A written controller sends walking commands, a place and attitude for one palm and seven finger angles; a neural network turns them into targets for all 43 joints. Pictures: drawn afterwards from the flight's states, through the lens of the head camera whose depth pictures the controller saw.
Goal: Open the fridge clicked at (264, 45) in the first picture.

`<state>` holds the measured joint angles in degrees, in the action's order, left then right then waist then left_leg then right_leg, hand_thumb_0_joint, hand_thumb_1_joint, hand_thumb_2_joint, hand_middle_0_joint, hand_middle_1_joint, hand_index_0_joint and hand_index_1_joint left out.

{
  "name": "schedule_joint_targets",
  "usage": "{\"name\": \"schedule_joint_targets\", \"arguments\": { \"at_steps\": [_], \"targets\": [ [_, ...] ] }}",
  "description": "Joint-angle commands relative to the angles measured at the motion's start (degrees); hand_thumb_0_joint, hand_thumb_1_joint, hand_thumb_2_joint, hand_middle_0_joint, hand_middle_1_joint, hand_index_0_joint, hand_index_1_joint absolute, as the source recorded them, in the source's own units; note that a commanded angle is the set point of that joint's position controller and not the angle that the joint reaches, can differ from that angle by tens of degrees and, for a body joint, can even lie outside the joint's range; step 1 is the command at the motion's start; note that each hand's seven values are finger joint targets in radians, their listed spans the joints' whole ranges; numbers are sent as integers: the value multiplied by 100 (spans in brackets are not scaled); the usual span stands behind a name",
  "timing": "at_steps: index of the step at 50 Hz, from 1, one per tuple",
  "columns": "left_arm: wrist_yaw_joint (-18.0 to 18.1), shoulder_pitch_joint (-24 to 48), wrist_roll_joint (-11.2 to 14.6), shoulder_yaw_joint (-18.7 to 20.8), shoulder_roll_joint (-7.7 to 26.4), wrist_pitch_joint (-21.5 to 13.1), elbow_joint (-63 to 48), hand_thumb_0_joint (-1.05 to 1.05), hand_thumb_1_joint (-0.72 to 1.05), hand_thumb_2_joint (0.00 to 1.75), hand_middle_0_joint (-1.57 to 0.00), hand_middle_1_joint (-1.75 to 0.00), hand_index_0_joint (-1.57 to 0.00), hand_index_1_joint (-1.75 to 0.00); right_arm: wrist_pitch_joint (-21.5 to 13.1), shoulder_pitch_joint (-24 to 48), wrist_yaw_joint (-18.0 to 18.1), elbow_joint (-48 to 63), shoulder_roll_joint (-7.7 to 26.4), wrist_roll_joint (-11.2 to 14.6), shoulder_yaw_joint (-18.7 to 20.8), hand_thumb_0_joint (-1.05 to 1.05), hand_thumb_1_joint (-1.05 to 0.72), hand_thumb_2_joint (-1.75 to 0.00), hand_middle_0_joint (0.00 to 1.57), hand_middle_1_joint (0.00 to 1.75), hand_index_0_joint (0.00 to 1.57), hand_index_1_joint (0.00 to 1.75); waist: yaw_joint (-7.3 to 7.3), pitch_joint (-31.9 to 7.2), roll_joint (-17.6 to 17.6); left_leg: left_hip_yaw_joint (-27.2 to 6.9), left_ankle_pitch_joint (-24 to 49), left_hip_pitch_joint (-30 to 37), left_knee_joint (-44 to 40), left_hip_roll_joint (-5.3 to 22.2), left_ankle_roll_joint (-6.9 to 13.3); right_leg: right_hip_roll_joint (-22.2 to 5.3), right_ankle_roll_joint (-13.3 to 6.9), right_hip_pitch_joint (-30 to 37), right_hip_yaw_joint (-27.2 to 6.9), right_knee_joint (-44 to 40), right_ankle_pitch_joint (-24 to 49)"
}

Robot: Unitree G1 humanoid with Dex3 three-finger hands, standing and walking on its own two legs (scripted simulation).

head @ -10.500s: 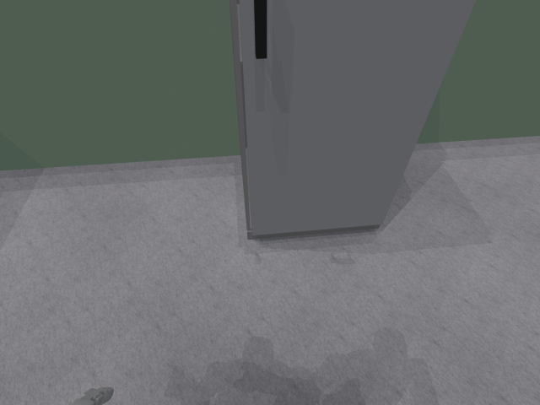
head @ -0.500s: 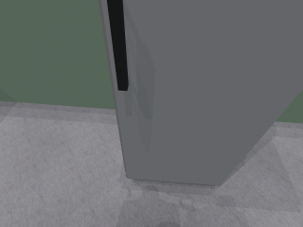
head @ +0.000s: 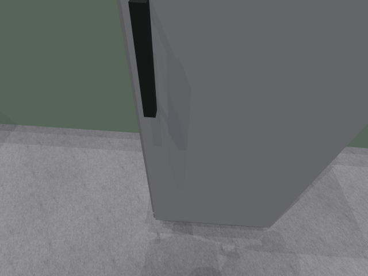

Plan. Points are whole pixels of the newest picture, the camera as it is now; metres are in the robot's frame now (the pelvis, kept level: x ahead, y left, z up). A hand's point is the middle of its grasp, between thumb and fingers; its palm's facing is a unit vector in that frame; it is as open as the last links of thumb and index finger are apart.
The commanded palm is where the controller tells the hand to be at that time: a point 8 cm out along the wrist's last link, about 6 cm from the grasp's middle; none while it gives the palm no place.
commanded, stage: come to a stop and stand still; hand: left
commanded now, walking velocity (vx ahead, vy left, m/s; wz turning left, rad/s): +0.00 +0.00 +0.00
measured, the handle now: (147, 62) +0.46 +0.12 +0.24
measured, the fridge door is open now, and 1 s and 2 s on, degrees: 0 0 0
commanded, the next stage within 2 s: look again from close up in 0.48 s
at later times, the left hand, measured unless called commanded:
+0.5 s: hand out of the picture +0.00 +0.15 -0.18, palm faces +0.06 -0.99 -0.14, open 7.3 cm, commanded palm none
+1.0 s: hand out of the picture -0.01 +0.18 -0.18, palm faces +0.02 -0.98 -0.20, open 7.3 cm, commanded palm none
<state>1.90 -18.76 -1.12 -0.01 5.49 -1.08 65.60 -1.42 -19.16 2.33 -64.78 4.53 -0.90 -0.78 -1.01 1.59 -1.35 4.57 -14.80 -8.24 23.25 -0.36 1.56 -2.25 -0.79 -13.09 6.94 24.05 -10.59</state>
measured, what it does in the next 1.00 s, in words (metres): stands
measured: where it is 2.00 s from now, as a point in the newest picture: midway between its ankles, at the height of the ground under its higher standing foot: outside the picture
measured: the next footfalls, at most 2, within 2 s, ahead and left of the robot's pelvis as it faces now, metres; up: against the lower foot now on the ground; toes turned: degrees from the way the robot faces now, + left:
none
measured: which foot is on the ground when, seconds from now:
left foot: down 0.00-1.00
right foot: down 0.00-1.00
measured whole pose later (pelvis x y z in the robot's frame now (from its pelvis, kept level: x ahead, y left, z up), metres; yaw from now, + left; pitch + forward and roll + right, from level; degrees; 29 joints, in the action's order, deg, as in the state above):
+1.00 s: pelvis -0.02 +0.01 -0.01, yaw +0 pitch -3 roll +0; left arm 1.9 -17.7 -1.2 -0.9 7.9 -0.1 62.9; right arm -0.5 -19.1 1.5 -60.6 8.5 -1.1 -0.6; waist 0.1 -0.1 0.7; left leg 5.4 -15.7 -8.3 26.7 -1.7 3.0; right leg -3.9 0.0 -13.7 5.9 28.3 -11.6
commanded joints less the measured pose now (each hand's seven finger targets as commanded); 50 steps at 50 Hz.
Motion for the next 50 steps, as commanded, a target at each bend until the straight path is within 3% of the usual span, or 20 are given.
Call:
{"name": "schedule_joint_targets", "arguments": {
  "at_steps": [1, 10, 21, 28, 29, 30, 31, 32, 33, 34, 36, 39, 41, 44, 45, 47, 50],
  "targets": [
    [38, -497, 17, 80, 404, -56, -76, 0, 90, 90, -20, -30, -20, -30, -80, -552, 13, 42, 415, 14, 54, 0, -90, -90, 20, 30, 20, 30, -7, 238, 134, -586, 720, -618, -622, 719, -6, -522, -44, 495, -550, -301, 577],
    [39, -383, 23, 75, 470, -41, -57, 0, 90, 90, -20, -30, -20, -30, -77, -507, 32, -7, 426, 15, 49, 0, -90, -90, 20, 30, 20, 30, -20, 349, 149, -559, 1037, -503, -595, 748, -17, -553, -43, 552, -495, -311, 816],
    [45, -352, 31, 80, 548, -61, -56, 0, 90, 90, -20, -30, -20, -30, -82, -459, 39, -53, 480, 15, 53, 0, -90, -90, 20, 30, 20, 30, -5, 170, 180, -540, 1315, -314, -515, 735, -47, -595, -63, 712, -488, -301, 1115],
    [40, -349, 35, 79, 565, -62, -35, 0, 90, 90, -20, -30, -20, -30, -70, -411, 39, -64, 508, 15, 58, 0, -90, -90, 20, 30, 20, 30, -1, 257, 123, -539, 1165, -317, -520, 725, -69, -593, -57, 679, -492, -371, 1011],
    [286, -623, 15, 23, 814, -162, 109, 0, 90, 90, -20, -30, -20, -30, -123, 306, -35, 386, 908, 123, 103, 0, -90, -90, 20, 30, 20, 30, -113, 240, 511, -323, 1856, -515, 646, 706, -175, -825, -69, 371, -920, 3, 3294],
    [241, -674, 3, 82, 1093, -275, 31, 0, 90, 90, -20, -30, -20, -30, -137, -27, -9, 561, 731, 113, 78, 0, -90, -90, 20, 30, 20, 30, 145, -334, 617, -233, 2642, -481, 965, 438, -173, -1044, -102, 1048, -682, 338, 5668],
    [209, -632, 49, 109, 981, -250, -83, 0, 90, 90, -20, -30, -20, -30, -125, -436, 2, 468, 546, 79, 90, 0, -90, -90, 20, 30, 20, 30, 225, -738, 620, -322, 1725, -351, 613, 405, -123, -1135, -231, 1200, -701, 710, 5297],
    [196, -578, 67, 42, 867, -216, -102, 0, 90, 90, -20, -30, -20, -30, -118, -537, 18, 430, 550, 80, 111, 0, -90, -90, 20, 30, 20, 30, 218, -1070, 566, -366, 1779, -210, 510, 506, -76, -1025, -259, 1211, -649, 769, 4592],
    [179, -417, 67, 7, 801, -178, -128, 0, 90, 90, -20, -30, -20, -30, -100, -528, 24, 425, 622, 84, 124, 0, -90, -90, 20, 30, 20, 30, 226, -1134, 293, -462, 1805, -132, 474, 610, -59, -897, -254, 1149, -498, 716, 3582],
    [148, -349, 51, 3, 697, -155, -172, 0, 90, 90, -20, -30, -20, -30, -69, -488, 31, 449, 698, 78, 141, 0, -90, -90, 20, 30, 20, 30, 206, -971, 74, -530, 1753, -166, 358, 673, -35, -777, -229, 978, -495, 620, 2775],
    [113, -251, 31, -26, 586, -112, -213, 0, 90, 90, -20, -30, -20, -30, -47, -447, 41, 497, 779, 38, 142, 0, -90, -90, 20, 30, 20, 30, 172, -382, -165, -608, 1895, -351, 257, 702, 24, -633, -198, 617, -436, 570, 2084],
    [77, -211, 23, -44, 582, -22, -234, 0, 90, 90, -20, -30, -20, -30, -18, -261, 7, 541, 804, 31, 107, 0, -90, -90, 20, 30, 20, 30, 121, 381, 105, -703, 1097, -720, -131, 658, 50, -517, -181, 202, -532, 270, 632],
    [59, -222, 17, -37, 603, 3, -260, 0, 90, 90, -20, -30, -20, -30, -11, -205, -19, 562, 790, 22, 98, 0, -90, -90, 20, 30, 20, 30, 78, 567, 163, -742, 579, -883, -316, 648, 82, -470, -166, 137, -555, 124, 73],
    [40, -196, 17, -29, 659, 31, -361, 0, 90, 90, -20, -30, -20, -30, 24, -249, -70, 617, 851, 9, 100, 0, -90, -90, 20, 30, 20, 30, 96, 830, -86, -814, -605, -1187, -607, 552, 102, -444, -163, -53, -684, -143, -775],
    [35, -192, 11, -24, 685, 30, -369, 0, 90, 90, -20, -30, -20, -30, 23, -256, -73, 588, 831, -3, 96, 0, -90, -90, 20, 30, 20, 30, 78, 806, 122, -807, -585, -1170, -664, 553, 109, -449, -173, -20, -663, -147, -720],
    [30, -228, 13, -7, 696, 36, -415, 0, 90, 90, -20, -30, -20, -30, 12, -281, -81, 599, 861, -6, 97, 0, -90, -90, 20, 30, 20, 30, 76, 719, 223, -881, -826, -1215, -770, 557, 114, -419, -164, 44, -676, -118, -724],
    [24, -298, 1, -1, 704, 37, -448, 0, 90, 90, -20, -30, -20, -30, 12, -301, -89, 604, 859, -6, 95, 0, -90, -90, 20, 30, 20, 30, 27, 618, 187, -906, -953, -1305, -855, 571, 136, -425, -156, 217, -645, -146, -652]
  ]
}}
